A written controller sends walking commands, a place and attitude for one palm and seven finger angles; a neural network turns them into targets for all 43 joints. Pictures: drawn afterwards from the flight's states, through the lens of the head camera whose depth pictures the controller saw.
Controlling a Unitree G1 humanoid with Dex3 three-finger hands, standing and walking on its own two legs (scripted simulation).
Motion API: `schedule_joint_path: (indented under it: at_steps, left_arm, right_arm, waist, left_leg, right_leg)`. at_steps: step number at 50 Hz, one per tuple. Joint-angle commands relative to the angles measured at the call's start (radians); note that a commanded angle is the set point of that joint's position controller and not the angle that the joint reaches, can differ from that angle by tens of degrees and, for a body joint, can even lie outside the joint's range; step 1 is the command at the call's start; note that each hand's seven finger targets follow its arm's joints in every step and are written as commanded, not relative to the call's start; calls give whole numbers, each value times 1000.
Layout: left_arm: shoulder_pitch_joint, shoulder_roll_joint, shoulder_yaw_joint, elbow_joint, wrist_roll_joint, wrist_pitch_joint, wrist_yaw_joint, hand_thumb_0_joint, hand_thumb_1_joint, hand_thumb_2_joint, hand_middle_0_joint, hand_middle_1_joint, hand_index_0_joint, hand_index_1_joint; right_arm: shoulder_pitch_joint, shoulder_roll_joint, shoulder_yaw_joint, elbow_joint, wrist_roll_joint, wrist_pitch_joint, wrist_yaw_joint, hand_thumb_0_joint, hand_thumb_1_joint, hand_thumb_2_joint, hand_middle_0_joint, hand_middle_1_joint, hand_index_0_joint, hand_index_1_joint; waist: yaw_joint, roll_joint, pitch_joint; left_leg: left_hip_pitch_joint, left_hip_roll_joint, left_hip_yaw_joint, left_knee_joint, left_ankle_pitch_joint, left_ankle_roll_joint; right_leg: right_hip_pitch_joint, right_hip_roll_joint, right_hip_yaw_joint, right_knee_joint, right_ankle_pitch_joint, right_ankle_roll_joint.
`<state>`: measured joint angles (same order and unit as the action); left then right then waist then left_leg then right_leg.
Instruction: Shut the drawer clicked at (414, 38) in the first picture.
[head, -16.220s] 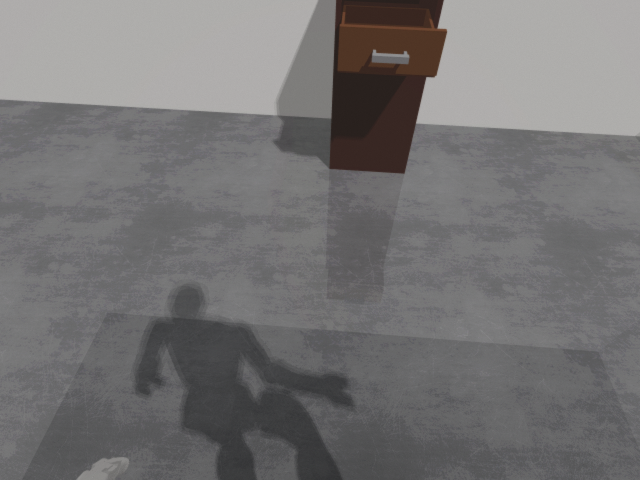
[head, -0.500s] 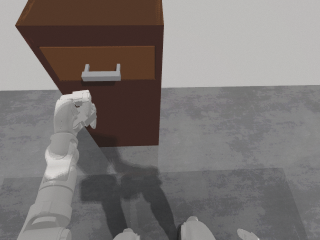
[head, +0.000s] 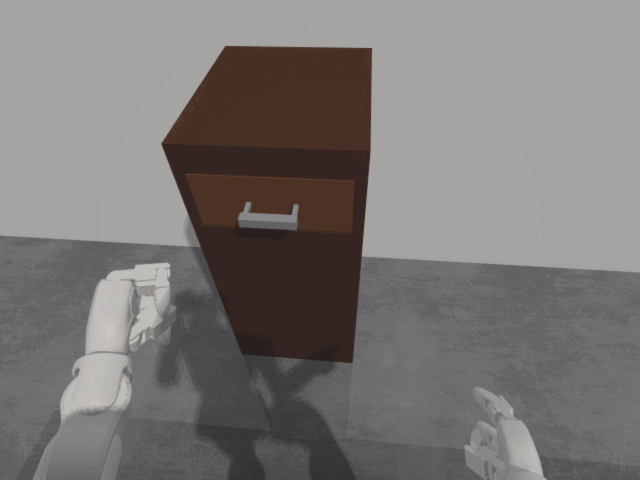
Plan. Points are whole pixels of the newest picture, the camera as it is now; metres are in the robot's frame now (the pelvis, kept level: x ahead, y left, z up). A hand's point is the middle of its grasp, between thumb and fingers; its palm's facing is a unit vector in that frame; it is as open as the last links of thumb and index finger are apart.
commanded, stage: draw the hand back to the body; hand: left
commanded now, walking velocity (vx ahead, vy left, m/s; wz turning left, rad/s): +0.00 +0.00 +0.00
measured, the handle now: (270, 214) +0.60 +0.16 -0.06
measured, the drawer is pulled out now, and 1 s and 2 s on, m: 0.00 0.00 0.00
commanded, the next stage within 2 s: step back with the hand held close in 0.56 s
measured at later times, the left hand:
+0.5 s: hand (43, 357) +0.18 +0.25 +0.18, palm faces +0.43 -0.80 -0.42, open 3.2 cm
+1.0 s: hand (45, 374) +0.17 +0.25 +0.16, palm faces +0.31 -0.80 -0.51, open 3.2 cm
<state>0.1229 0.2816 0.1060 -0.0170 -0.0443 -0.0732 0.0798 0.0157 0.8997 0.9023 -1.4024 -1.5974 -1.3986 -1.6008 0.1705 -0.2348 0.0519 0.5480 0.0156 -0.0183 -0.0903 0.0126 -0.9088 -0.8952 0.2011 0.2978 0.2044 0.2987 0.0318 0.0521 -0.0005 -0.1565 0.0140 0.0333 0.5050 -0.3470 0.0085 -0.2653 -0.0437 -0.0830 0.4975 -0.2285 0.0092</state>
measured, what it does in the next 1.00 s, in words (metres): stands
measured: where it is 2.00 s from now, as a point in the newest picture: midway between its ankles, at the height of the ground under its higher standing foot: outside the picture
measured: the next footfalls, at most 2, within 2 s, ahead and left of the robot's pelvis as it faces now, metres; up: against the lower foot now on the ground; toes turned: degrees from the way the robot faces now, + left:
right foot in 1.92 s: -0.16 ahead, -0.11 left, +0.00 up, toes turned +6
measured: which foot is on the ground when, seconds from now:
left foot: down 0.00-1.00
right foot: down 0.00-1.00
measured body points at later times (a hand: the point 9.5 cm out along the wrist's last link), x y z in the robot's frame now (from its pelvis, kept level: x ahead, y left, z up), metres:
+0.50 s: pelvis +0.00 +0.00 +0.01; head -0.03 -0.02 +0.45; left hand +0.15 +0.29 +0.20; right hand +0.19 -0.21 -0.08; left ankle -0.05 +0.11 -0.74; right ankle +0.02 -0.13 -0.74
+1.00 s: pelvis -0.03 +0.02 +0.00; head -0.02 +0.00 +0.45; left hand +0.14 +0.29 +0.19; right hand +0.14 -0.23 -0.08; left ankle -0.05 +0.11 -0.74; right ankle +0.02 -0.13 -0.74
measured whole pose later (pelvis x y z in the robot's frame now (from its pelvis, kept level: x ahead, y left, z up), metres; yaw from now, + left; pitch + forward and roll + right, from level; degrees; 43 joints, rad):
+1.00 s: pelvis -0.03 +0.02 +0.00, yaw -1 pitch +0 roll +0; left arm 0.60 0.37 0.36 -0.52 -0.02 -0.21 0.10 0.01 0.89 0.90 -1.41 -1.60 -1.40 -1.60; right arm 0.20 -0.24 -0.02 0.57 -0.02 -0.05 -0.08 0.01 -0.91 -0.90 0.20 0.30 0.21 0.30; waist 0.00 0.03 0.03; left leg -0.18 -0.02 0.07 0.46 -0.28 0.04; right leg -0.29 -0.07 -0.04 0.44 -0.14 0.04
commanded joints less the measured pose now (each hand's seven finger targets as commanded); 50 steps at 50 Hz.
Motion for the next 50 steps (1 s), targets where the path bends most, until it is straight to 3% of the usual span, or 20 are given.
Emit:
schedule_joint_path:
  at_steps: [1, 4, 8, 13, 19, 21, 24, 28, 34, 35, 36, 37, 41, 43, 46, 50]
  left_arm:
    - [-109, 143, 86, -340, -1, -51, 17, 0, 900, 900, -1400, -1600, -1400, -1600]
    - [5, 168, 135, -386, -2, -45, 18, 0, 900, 900, -1400, -1600, -1400, -1600]
    - [93, 181, 183, -506, -1, -50, 21, 0, 900, 900, -1400, -1600, -1400, -1600]
    - [213, 202, 238, -609, -1, -61, 26, 0, 900, 900, -1400, -1600, -1400, -1600]
    - [311, 244, 326, -684, -3, -80, 34, 0, 900, 900, -1400, -1600, -1400, -1600]
    - [311, 189, 279, -627, -1, -79, 30, 0, 900, 900, -1400, -1600, -1400, -1600]
    - [269, 175, 258, -610, 4, -81, 30, 0, 900, 900, -1400, -1600, -1400, -1600]
    - [275, 215, 295, -648, 9, -95, 43, 0, 900, 900, -1400, -1600, -1400, -1600]
    - [285, 225, 309, -652, 12, -95, 45, 0, 900, 900, -1400, -1600, -1400, -1600]
    - [213, 292, 406, -683, 5, -141, 48, 0, 900, 900, -1400, -1600, -1400, -1600]
    - [304, 232, 369, -600, 12, -146, 43, 0, 900, 900, -1400, -1600, -1400, -1600]
    - [338, 206, 343, -603, 16, -153, 38, 0, 900, 900, -1400, -1600, -1400, -1600]
    - [413, 209, 347, -662, 18, -189, 43, 0, 900, 900, -1400, -1600, -1400, -1600]
    - [448, 227, 367, -685, 16, -195, 50, 0, 900, 900, -1400, -1600, -1400, -1600]
    - [491, 243, 391, -695, 10, -198, 54, 0, 900, 900, -1400, -1600, -1400, -1600]
    - [492, 247, 397, -710, 12, -200, 54, 0, 900, 900, -1400, -1600, -1400, -1600]
  right_arm:
    - [-77, -99, -35, -121, -12, -77, -2, 0, -900, -900, 200, 300, 200, 300]
    - [-83, -102, -39, -113, -22, -90, 5, 0, -900, -900, 200, 300, 200, 300]
    - [-85, -94, -44, -112, -27, -107, 13, 0, -900, -900, 200, 300, 200, 300]
    - [-78, -92, -51, -104, -32, -133, 19, 0, -900, -900, 200, 300, 200, 300]
    - [-81, -91, -60, -103, -29, -166, 15, 0, -900, -900, 200, 300, 200, 300]
    - [-74, -90, -60, -90, -28, -169, 13, 0, -900, -900, 200, 300, 200, 300]
    - [-74, -98, -63, -82, -27, -174, 7, 0, -900, -900, 200, 300, 200, 300]
    - [-70, -96, -63, -84, -32, -190, 3, 0, -900, -900, 200, 300, 200, 300]
    - [-77, -91, -60, -77, -34, -205, 2, 0, -900, -900, 200, 300, 200, 300]
    - [-78, -113, -59, -111, -33, -169, 4, 0, -900, -900, 200, 300, 200, 300]
    - [-71, -93, -63, -93, -36, -147, 4, 0, -900, -900, 200, 300, 200, 300]
    - [-70, -100, -68, -98, -38, -132, 8, 0, -900, -900, 200, 300, 200, 300]
    - [-71, -111, -82, -113, -44, -109, 9, 0, -900, -900, 200, 300, 200, 300]
    - [-68, -112, -90, -127, -41, -99, 8, 0, -900, -900, 200, 300, 200, 300]
    - [-73, -108, -100, -145, -34, -86, 6, 0, -900, -900, 200, 300, 200, 300]
    - [-77, -109, -110, -157, -30, -79, 0, 0, -900, -900, 200, 300, 200, 300]
  waist:
    - [0, 16, -137]
    - [12, -36, -111]
    - [20, 11, -118]
    - [26, -4, -95]
    - [46, 7, -45]
    - [30, -35, 16]
    - [24, -16, 55]
    - [42, 4, -29]
    - [46, 22, -4]
    - [-17, -15, 109]
    - [-15, -71, 90]
    - [-20, -77, 70]
    - [-19, 30, -68]
    - [-16, 21, -135]
    - [-8, 5, -171]
    - [-8, 14, -151]
  left_leg:
    - [18, -1, -16, -142, 335, 9]
    - [21, -1, -18, -154, 357, 11]
    - [41, -1, -13, -159, 390, 8]
    - [43, 4, -17, -153, 420, 6]
    - [29, 7, -26, -161, 352, 0]
    - [13, 11, -22, -170, 295, 6]
    - [7, 9, -22, -177, 223, 12]
    - [16, 5, -28, -177, 252, 11]
    - [3, 5, -30, -180, 254, 3]
    - [-92, 16, -28, -161, 150, 27]
    - [-82, 11, -41, -147, 131, 27]
    - [-70, 12, -35, -136, 135, 27]
    - [-80, 24, -45, -156, 232, 24]
    - [-90, 32, -53, -154, 326, 21]
    - [-115, 43, -67, -145, 421, 9]
    - [-172, 58, -78, -146, 451, 6]
  right_leg:
    - [223, 31, 25, -96, 217, -34]
    - [253, 38, 26, -118, 241, -32]
    - [280, 35, 30, -122, 266, -31]
    - [278, 36, 28, -126, 280, -27]
    - [252, 42, 30, -139, 210, -31]
    - [214, 39, 27, -147, 159, -28]
    - [180, 38, 34, -169, 85, -28]
    - [239, 32, 37, -141, 119, -31]
    - [245, 39, 43, -154, 126, -35]
    - [108, -12, 153, -218, 107, -30]
    - [92, -31, 154, -239, 64, -34]
    - [74, -35, 160, -250, 40, -34]
    - [161, -31, 111, -147, 201, -29]
    - [212, -19, 87, -85, 303, -20]
    - [234, -11, 69, -20, 382, -13]
    - [226, -3, 65, 43, 408, -5]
